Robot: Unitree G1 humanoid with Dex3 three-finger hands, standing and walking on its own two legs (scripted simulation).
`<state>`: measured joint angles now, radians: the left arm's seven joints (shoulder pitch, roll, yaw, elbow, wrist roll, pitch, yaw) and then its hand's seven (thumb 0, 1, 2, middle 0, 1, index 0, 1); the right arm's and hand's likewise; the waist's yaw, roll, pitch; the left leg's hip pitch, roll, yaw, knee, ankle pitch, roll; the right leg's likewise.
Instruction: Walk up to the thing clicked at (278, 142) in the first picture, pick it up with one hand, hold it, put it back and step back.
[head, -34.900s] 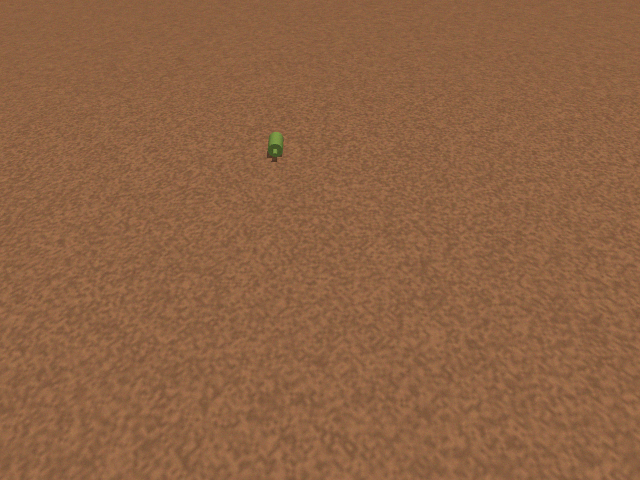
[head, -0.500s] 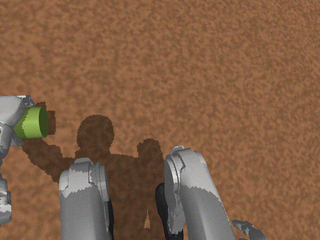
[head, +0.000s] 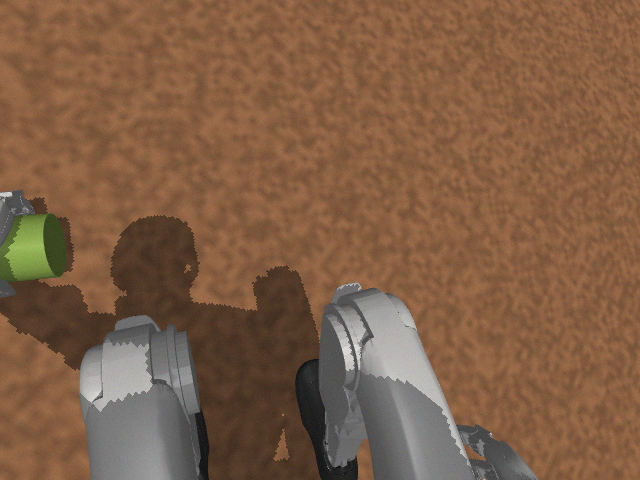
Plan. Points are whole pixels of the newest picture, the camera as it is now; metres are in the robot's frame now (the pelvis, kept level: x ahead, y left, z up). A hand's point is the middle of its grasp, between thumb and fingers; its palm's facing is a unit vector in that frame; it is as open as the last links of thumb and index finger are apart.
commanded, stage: rest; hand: left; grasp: from above
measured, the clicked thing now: out of the picture +0.41 +0.36 -0.23
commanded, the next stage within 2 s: open in 0.92 s
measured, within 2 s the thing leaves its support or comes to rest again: rests again in 1.28 s
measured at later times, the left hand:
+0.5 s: hand (1, 258) +0.40 +0.34 -0.24, palm faces -0.48 -0.11 -0.87, open 10.8 cm
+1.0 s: hand (5, 254) +0.41 +0.34 -0.25, palm faces -0.47 -0.12 -0.87, open 10.8 cm
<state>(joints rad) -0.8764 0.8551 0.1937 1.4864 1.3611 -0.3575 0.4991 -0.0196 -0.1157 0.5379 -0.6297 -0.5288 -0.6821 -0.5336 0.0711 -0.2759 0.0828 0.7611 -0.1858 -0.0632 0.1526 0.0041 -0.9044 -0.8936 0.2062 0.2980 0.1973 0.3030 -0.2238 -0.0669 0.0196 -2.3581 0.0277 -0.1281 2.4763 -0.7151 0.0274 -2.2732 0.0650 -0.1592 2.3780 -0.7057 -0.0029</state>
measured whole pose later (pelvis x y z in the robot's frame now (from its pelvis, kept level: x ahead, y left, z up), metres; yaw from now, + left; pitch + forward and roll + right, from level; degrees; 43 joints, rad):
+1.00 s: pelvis +0.00 +0.00 -0.02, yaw -3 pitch +28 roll -12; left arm -0.89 0.99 0.23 1.61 1.37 -0.37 0.57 -0.02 -0.11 0.56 -0.59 -0.61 -0.63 -0.62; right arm 0.05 -0.31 0.19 0.71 -0.23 -0.15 0.20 0.00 -0.90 -0.89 0.21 0.30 0.20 0.30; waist -0.28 -0.12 0.11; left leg -2.37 0.03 -0.19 2.58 -0.73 0.03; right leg -2.27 0.08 -0.22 2.43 -0.69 0.00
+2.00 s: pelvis -0.01 +0.00 -0.02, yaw -4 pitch +27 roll -13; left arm -0.90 1.01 0.18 1.63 1.35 -0.38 0.58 0.00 -0.48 1.01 -0.09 -1.02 -0.09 -1.02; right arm 0.06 -0.32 0.24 0.70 -0.25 -0.16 0.21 0.00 -0.89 -0.89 0.21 0.30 0.20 0.30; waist -0.29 -0.13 0.11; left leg -2.35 0.03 -0.21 2.57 -0.72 0.03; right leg -2.24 0.09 -0.23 2.40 -0.68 0.01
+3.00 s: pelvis -0.02 +0.00 +0.01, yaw +1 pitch +31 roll -9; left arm -0.94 0.88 0.14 1.41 1.33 -0.33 0.40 0.00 -0.49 0.98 -0.10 -1.00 -0.11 -1.00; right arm 0.14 -0.29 0.11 0.73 -0.15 -0.04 0.12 0.01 -0.90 -0.89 0.20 0.30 0.20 0.30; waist -0.23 -0.04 -0.01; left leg -2.35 0.01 -0.11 2.42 -0.63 0.03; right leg -2.25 0.05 -0.15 2.33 -0.64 0.01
